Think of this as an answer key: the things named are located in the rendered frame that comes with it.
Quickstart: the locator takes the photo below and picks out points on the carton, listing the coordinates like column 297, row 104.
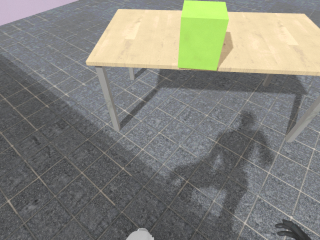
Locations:
column 203, row 28

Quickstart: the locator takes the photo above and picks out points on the robot left shin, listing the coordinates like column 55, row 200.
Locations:
column 142, row 229

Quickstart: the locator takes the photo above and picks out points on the robot right hand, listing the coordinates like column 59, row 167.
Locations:
column 295, row 231

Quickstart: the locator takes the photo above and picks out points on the table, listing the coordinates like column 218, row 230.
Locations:
column 254, row 42

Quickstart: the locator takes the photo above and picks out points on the left robot thigh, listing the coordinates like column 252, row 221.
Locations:
column 140, row 235

